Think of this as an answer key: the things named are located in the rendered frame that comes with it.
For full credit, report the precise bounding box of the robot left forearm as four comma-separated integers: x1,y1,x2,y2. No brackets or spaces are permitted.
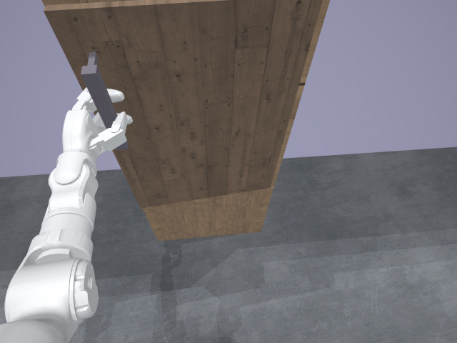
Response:
4,151,98,322

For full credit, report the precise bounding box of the left robot upper arm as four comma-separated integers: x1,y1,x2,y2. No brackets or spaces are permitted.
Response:
0,258,99,343

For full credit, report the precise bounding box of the robot left hand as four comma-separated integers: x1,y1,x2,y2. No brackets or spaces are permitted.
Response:
62,87,133,163

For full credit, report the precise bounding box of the cupboard door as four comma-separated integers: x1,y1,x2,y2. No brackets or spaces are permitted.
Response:
44,0,323,209

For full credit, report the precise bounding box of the handle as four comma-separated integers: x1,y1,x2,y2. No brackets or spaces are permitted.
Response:
81,52,128,151

